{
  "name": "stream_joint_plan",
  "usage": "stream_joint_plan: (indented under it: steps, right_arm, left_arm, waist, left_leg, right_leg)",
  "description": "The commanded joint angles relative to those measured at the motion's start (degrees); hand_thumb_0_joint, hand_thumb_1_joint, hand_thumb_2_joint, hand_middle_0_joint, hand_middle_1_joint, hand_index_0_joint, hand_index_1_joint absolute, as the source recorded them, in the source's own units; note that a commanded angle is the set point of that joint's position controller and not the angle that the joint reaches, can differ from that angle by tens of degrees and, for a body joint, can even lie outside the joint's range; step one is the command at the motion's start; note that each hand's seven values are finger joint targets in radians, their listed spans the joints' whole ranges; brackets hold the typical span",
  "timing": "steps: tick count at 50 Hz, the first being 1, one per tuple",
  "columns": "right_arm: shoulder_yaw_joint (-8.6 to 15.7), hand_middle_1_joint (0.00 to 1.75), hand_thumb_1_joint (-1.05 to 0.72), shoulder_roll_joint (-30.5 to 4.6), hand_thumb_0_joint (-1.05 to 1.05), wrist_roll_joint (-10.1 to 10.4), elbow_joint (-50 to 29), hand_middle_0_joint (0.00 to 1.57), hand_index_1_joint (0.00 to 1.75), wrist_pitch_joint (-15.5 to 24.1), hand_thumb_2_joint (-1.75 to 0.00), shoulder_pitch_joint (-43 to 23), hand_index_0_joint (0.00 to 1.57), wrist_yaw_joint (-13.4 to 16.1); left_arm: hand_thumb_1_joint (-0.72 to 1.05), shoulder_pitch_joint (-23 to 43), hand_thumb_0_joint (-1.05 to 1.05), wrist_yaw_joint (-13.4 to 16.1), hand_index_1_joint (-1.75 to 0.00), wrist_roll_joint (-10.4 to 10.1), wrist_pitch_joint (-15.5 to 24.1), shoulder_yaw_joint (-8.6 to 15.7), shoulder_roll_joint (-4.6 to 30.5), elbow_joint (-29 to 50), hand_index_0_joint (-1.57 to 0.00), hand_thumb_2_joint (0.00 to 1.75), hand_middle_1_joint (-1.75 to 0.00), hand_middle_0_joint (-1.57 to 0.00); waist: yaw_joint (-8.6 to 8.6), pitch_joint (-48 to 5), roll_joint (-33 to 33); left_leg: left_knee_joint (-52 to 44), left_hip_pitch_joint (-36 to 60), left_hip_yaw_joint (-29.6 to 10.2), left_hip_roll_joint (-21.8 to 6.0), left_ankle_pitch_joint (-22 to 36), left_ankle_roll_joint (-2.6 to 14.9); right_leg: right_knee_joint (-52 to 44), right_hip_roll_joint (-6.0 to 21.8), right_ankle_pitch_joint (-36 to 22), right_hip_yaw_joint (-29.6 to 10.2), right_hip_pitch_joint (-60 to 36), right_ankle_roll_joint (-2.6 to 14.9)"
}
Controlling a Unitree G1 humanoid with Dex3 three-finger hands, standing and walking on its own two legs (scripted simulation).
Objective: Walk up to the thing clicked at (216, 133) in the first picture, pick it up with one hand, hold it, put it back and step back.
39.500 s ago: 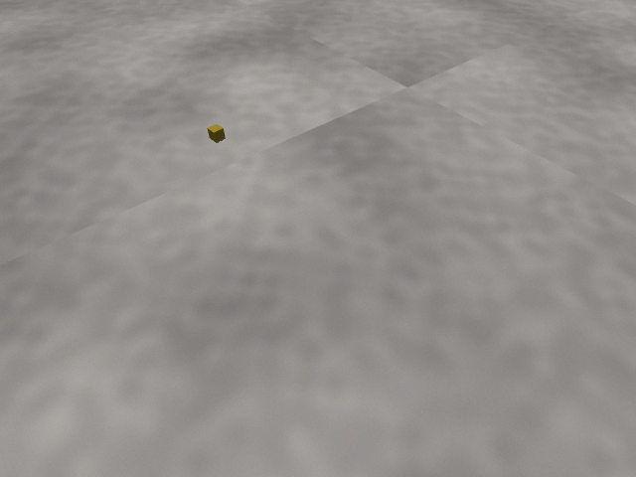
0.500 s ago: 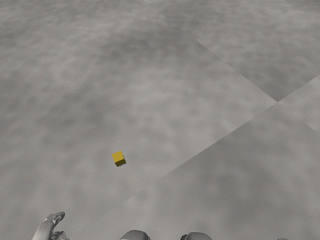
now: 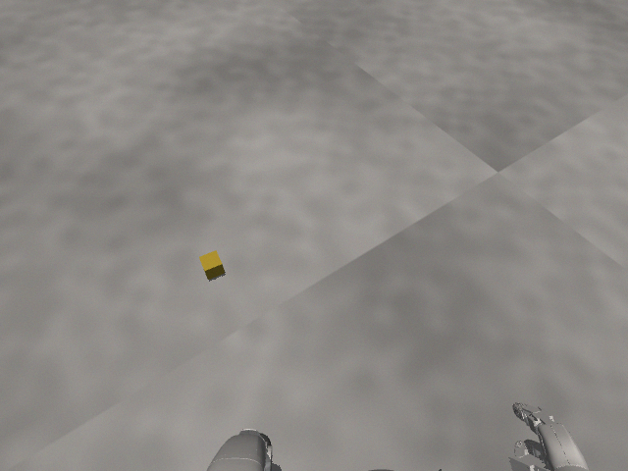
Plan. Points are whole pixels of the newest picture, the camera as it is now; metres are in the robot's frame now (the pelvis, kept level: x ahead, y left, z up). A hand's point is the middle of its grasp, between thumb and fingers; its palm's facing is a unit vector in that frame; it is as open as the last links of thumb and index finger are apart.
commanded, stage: step back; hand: left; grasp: from above
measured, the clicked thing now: (212, 265) +0.79 +0.38 -0.72
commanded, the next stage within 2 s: stand in 1.60 s
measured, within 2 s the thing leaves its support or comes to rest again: neither
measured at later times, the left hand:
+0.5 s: hand out of the picture -0.07 +0.24 -0.13, palm faces +0.13 -0.92 -0.38, open 7.3 cm
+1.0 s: hand out of the picture -0.24 +0.24 -0.13, palm faces +0.15 -0.90 -0.41, open 7.4 cm
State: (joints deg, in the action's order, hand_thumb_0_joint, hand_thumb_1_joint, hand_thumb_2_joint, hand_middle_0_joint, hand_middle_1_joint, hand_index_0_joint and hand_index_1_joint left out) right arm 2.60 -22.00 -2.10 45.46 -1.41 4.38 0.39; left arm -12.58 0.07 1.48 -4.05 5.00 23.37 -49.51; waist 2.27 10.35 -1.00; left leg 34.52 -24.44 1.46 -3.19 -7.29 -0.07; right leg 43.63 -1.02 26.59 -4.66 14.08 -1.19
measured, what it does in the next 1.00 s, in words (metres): walks backwards: right foot, then left foot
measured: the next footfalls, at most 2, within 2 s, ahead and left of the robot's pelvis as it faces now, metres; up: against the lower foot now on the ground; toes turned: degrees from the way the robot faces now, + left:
right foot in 0.02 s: +0.01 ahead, -0.13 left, +0.00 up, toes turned +3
left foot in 0.40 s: -0.14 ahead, +0.09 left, +0.00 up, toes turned +7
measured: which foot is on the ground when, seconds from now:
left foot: down 0.00-0.06, up 0.08-0.38, down 0.40-0.70, up 0.72-0.94, down 0.96-1.00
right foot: up 0.00-0.00, down 0.02-0.44, up 0.46-0.66, down 0.68-1.00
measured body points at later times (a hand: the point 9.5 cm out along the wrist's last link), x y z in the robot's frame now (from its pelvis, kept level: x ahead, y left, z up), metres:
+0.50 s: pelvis -0.17 -0.04 +0.00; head -0.12 -0.02 +0.45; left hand -0.08 +0.29 -0.11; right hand -0.09 -0.34 -0.12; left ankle -0.18 +0.08 -0.72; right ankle -0.08 -0.14 -0.68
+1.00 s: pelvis -0.23 -0.04 +0.01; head -0.22 -0.04 +0.46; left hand -0.25 +0.29 -0.11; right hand -0.10 -0.34 -0.11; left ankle -0.21 +0.09 -0.72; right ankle -0.23 -0.18 -0.72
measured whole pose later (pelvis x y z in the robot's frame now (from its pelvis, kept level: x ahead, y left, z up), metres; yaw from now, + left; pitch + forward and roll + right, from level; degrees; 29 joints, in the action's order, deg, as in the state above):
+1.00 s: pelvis -0.23 -0.04 +0.01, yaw +8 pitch -3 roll +0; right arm 4.0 -22.6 -2.7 56.0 -0.5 11.7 -2.0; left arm -15.8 -0.2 2.2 0.9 3.1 21.8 -55.9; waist 2.4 3.7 0.8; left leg 33.7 -16.4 -0.5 0.2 -15.4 0.0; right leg 35.2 2.2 21.1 -1.6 11.7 -0.9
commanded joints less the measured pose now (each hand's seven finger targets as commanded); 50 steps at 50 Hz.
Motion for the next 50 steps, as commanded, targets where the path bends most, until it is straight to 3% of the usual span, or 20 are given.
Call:
stream_joint_plan:
  steps: [1, 2, 3, 4, 8, 16, 19, 20, 21, 22, 23, 26, 30, 33, 35, 37, 40, 46, 48, 50]
  right_arm:
    - [4.34, 0.3, -0.9, -14.06, 0.0, 0.72, -3.36, 0.2, 0.3, -1.12, -0.9, 0.48, 0.2, 0.79]
    - [3.25, 0.3, -0.9, -9.97, 0.0, 1.34, -4.35, 0.2, 0.3, -1.08, -0.9, 0.64, 0.2, 0.94]
    - [3.94, 0.3, -0.9, -10.86, 0.0, 1.11, -4.72, 0.2, 0.3, -1.14, -0.9, -0.88, 0.2, 1.91]
    - [5.37, 0.3, -0.9, -14.19, 0.0, 0.95, -3.63, 0.2, 0.3, -1.18, -0.9, 0.23, 0.2, 2.18]
    - [3.35, 0.3, -0.9, -10.79, 0.0, 1.54, 1.69, 0.2, 0.3, -0.7, -0.9, 9.81, 0.2, 1.48]
    - [2.36, 0.3, -0.9, -9.5, 0.0, 0.46, 0.35, 0.2, 0.3, 1.0, -0.9, 9.49, 0.2, 1.9]
    - [3.25, 0.3, -0.9, -9.84, 0.0, 0.48, 3.9, 0.2, 0.3, 1.02, -0.9, 16.62, 0.2, 1.52]
    - [4.11, 0.3, -0.9, -12.31, 0.0, 0.19, 4.24, 0.2, 0.3, 0.82, -0.9, 16.33, 0.2, 1.5]
    - [5.09, 0.3, -0.9, -16.65, 0.0, -0.77, 3.58, 0.2, 0.3, 0.7, -0.9, 15.26, 0.2, 1.34]
    - [5.56, 0.3, -0.9, -21.66, 0.0, -0.52, 1.66, 0.2, 0.3, 0.33, -0.9, 10.74, 0.2, 0.68]
    - [5.76, 0.3, -0.9, -21.76, 0.0, -0.92, 0.61, 0.2, 0.3, 0.61, -0.9, 7.6, 0.2, 0.83]
    - [3.02, 0.3, -0.9, -13.89, 0.0, -1.28, -0.4, 0.2, 0.3, 1.33, -0.9, 2.23, 0.2, 1.35]
    - [3.44, 0.3, -0.9, -12.76, 0.0, -0.59, 0.61, 0.2, 0.3, 1.64, -0.9, 3.05, 0.2, 0.85]
    - [4.03, 0.3, -0.9, -13.91, 0.0, -0.8, 1.26, 0.2, 0.3, 0.53, -0.9, 4.25, 0.2, 0.08]
    - [1.89, 0.3, -0.9, -6.54, 0.0, 0.26, 1.1, 0.2, 0.3, 0.55, -0.9, 7.69, 0.2, -0.14]
    - [2.96, 0.3, -0.9, -10.75, 0.0, -0.58, 1.43, 0.2, 0.3, 0.84, -0.9, 4.12, 0.2, 0.57]
    - [3.66, 0.3, -0.9, -11.38, 0.0, 0.25, 3.07, 0.2, 0.3, 1.59, -0.9, 2.23, 0.2, -0.98]
    - [3.68, 0.3, -0.9, -10.17, 0.0, -0.39, 4.05, 0.2, 0.3, 2.27, -0.9, 3.61, 0.2, -2.19]
    - [4.03, 0.3, -0.9, -9.71, 0.0, -0.17, 5.74, 0.2, 0.3, 3.03, -0.9, 5.76, 0.2, -1.88]
    - [4.89, 0.3, -0.9, -12.73, 0.0, -0.84, 6.24, 0.2, 0.3, 3.78, -0.9, 8.12, 0.2, -0.87]
  left_arm:
    - [0.9, -10.24, 0.0, -0.22, -0.3, 0.83, 1.93, 3.57, 10.35, -0.04, -0.2, 0.9, -0.3, -0.2]
    - [0.9, -8.81, 0.0, -0.24, -0.3, 1.77, 2.17, 4.81, 15.02, 1.58, -0.2, 0.9, -0.3, -0.2]
    - [0.9, -2.28, 0.0, -0.19, -0.3, 1.85, 1.91, 5.8, 21.06, 5.05, -0.2, 0.9, -0.3, -0.2]
    - [0.9, 3.86, 0.0, 0.26, -0.3, 1.57, 2.22, 5.78, 21.78, 6.79, -0.2, 0.9, -0.3, -0.2]
    - [0.9, 11.55, 0.0, 0.8, -0.3, 1.32, 2.67, 3.74, 10.95, 8.36, -0.2, 0.9, -0.3, -0.2]
    - [0.9, 1.48, 0.0, 1.97, -0.3, 1.16, 1.45, 3.37, 11.1, 8.18, -0.2, 0.9, -0.3, -0.2]
    - [0.9, 3.77, 0.0, 1.49, -0.3, 0.07, 0.82, 2.78, 12.04, 8.56, -0.2, 0.9, -0.3, -0.2]
    - [0.9, 3.26, 0.0, 1.25, -0.3, 0.04, 0.77, 1.73, 10.33, 8.95, -0.2, 0.9, -0.3, -0.2]
    - [0.9, 3.62, 0.0, 1.06, -0.3, -0.35, 1.02, 1.23, 8.68, 9.05, -0.2, 0.9, -0.3, -0.2]
    - [0.9, 7.93, 0.0, 1.62, -0.3, -0.81, 1.3, 2.06, 9.94, 9.86, -0.2, 0.9, -0.3, -0.2]
    - [0.9, 10.27, 0.0, 1.92, -0.3, 0.01, 1.1, 2.67, 11.44, 9.35, -0.2, 0.9, -0.3, -0.2]
    - [0.9, 4.85, 0.0, 0.93, -0.3, -1.12, 1.15, 2.3, 9.52, 5.34, -0.2, 0.9, -0.3, -0.2]
    - [0.9, 3.17, 0.0, -0.37, -0.3, -0.59, 2.83, 1.23, 8.31, 3.36, -0.2, 0.9, -0.3, -0.2]
    - [0.9, -2.49, 0.0, 0.38, -0.3, -0.04, 5.47, 1.3, 6.88, -0.17, -0.2, 0.9, -0.3, -0.2]
    - [0.9, -2.14, 0.0, 1.5, -0.3, 1.51, 7.43, 2.58, 13.19, -1.18, -0.2, 0.9, -0.3, -0.2]
    - [0.9, 4.72, 0.0, 1.67, -0.3, 1.71, 7.23, 3.57, 17.97, 1.18, -0.2, 0.9, -0.3, -0.2]
    - [0.9, 4.93, 0.0, 1.05, -0.3, 0.7, 8.05, 2.08, 12.55, 0.36, -0.2, 0.9, -0.3, -0.2]
    - [0.9, 3.62, 0.0, 0.34, -0.3, 0.75, 7.37, 2.22, 14.59, -0.44, -0.2, 0.9, -0.3, -0.2]
    - [0.9, 2.89, 0.0, 0.15, -0.3, 0.47, 6.91, 0.75, 12.12, -0.34, -0.2, 0.9, -0.3, -0.2]
    - [0.9, 0.04, 0.0, 0.17, -0.3, -0.3, 6.76, -1.08, 7.27, -0.3, -0.2, 0.9, -0.3, -0.2]
  waist:
    - [0.7, -13.38, 5.86]
    - [1.38, -9.81, -8.96]
    - [2.83, -6.84, -16.42]
    - [0.88, -1.83, -15.82]
    - [-4.91, -4.22, -7.51]
    - [1.57, -13.21, -12.57]
    - [-1.84, -17.28, -8.3]
    - [-1.7, -16.84, -3.17]
    - [-1.6, -15.34, 8.16]
    - [-3.53, -12.34, 15.39]
    - [-4.13, -9.36, 14.63]
    - [0.25, -8.49, 7.49]
    - [-1.61, -8.28, 11.11]
    - [0.24, -11.72, 10.37]
    - [-1.85, -10.63, -7.33]
    - [-0.16, -4.77, -7.29]
    - [-1.59, -2.44, -4.94]
    - [-1.4, -3.27, -8.96]
    - [-2.74, -5.95, -5.43]
    - [-3.79, -10.51, 6.24]
  left_leg:
    - [-3.3, -1.09, -10.74, -4.75, -17.71, 5.63]
    - [10.0, -11.46, -7.5, 5.87, -24.4, 1.44]
    - [24.24, -6.8, -8.09, 9.14, -26.88, -0.92]
    - [32.67, -2.52, -12.22, 5.93, -24.84, -1.08]
    - [37.17, -3.79, -11.17, 11.63, -14.4, -1.32]
    - [6.18, -1.44, -3.2, 4.66, -22.2, -1.17]
    - [-12.61, 10.52, 0.38, 5.62, -5.73, 1.24]
    - [-12.08, 14.33, -7.15, 1.46, -5.61, 2.98]
    - [-13.04, 16.84, -23.2, -9.71, -2.95, 7.93]
    - [-16.68, 7.69, -30.55, -18.35, -3.24, 16.47]
    - [-18.5, -0.82, -33.63, -20.68, -3.85, 19.31]
    - [-11.88, 1.63, -14.41, -9.68, 9.75, 12.51]
    - [-13.4, 8.83, -14.02, -7.03, -21.26, 9.63]
    - [-3.61, 12.84, -11.33, -7.34, -13.87, 9.63]
    - [12.95, -5.08, -5.34, 1.53, -17.25, 3.03]
    - [14.78, -4.23, -8.25, -0.55, -23.88, 0.12]
    - [12.02, -2.26, -7.0, 0.81, -15.56, 0.28]
    - [0.97, 6.8, -2.02, 1.42, -15.66, -0.11]
    - [-9.08, 15.79, -0.84, 3.51, -13.05, 0.55]
    - [-16.58, 24.33, -18.02, -7.37, -15.38, 4.16]
  right_leg:
    - [-18.83, 1.83, -4.89, -0.74, -8.52, 4.04]
    - [-25.31, 12.79, 5.53, -19.76, -4.69, 7.72]
    - [-32.58, 24.47, 12.48, -29.86, 12.86, 16.12]
    - [-35.77, 27.22, 17.07, -33.62, 23.72, 18.18]
    - [-23.9, 10.52, -6.84, -4.31, 12.01, 8.67]
    - [-13.45, 16.69, -34.99, -6.13, -12.67, 12.02]
    - [-8.11, 14.5, -29.34, -3.86, -9.1, 8.48]
    - [-6.53, 11.96, -20.51, -2.97, -1.11, 5.89]
    - [1.78, 5.74, -5.82, 1.22, 10.83, 3.07]
    - [12.74, -0.13, 9.4, 5.55, 11.73, 1.54]
    - [22.1, 1.05, 10.64, -0.16, 8.75, 1.36]
    - [26.52, -2.84, 2.13, -2.5, 8.65, 2.32]
    - [1.29, 0.95, 1.93, 1.54, 7.01, 1.55]
    - [-27.13, 0.15, -4.05, 4.39, -3.33, 2.63]
    - [-29.8, 10.62, -10.54, -19.9, -14.52, 4.97]
    - [-28.69, 23.2, 4.36, -30.11, 3.19, 14.65]
    - [-28.03, 13.9, 2.34, -15.41, 0.54, 9.98]
    - [-27.1, 13.74, 9.19, -11.93, 6.11, 10.01]
    - [-20.09, 10.68, -1.47, -6.59, 7.17, 8.1]
    - [-4.28, 3.96, -10.27, 0.8, 14.13, 3.91]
